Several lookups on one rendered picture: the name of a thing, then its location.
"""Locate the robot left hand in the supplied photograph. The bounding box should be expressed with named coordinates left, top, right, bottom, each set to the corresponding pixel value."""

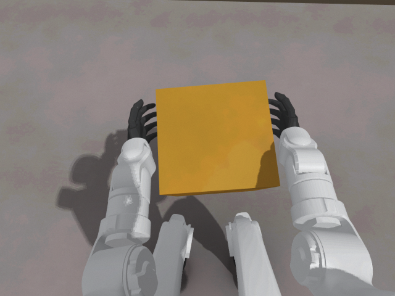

left=127, top=99, right=157, bottom=144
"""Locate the robot right shin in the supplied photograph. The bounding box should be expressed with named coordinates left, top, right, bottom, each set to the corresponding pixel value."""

left=233, top=212, right=262, bottom=235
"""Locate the robot right forearm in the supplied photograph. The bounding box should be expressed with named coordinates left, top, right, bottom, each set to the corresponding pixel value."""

left=278, top=127, right=373, bottom=277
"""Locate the robot left forearm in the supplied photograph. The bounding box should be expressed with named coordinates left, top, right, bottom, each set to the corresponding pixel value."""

left=81, top=138, right=156, bottom=293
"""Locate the robot right upper arm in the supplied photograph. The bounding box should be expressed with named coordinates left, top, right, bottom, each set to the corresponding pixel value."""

left=290, top=229, right=395, bottom=296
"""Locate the robot left upper arm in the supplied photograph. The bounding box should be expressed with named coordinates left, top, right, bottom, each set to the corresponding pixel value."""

left=82, top=244, right=158, bottom=296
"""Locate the robot right hand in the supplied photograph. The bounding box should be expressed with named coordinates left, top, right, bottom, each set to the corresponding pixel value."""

left=268, top=92, right=300, bottom=138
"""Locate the carton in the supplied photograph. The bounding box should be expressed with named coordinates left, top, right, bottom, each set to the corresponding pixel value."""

left=156, top=80, right=280, bottom=196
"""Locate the robot left thigh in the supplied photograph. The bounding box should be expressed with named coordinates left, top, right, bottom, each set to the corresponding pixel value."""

left=153, top=219, right=194, bottom=296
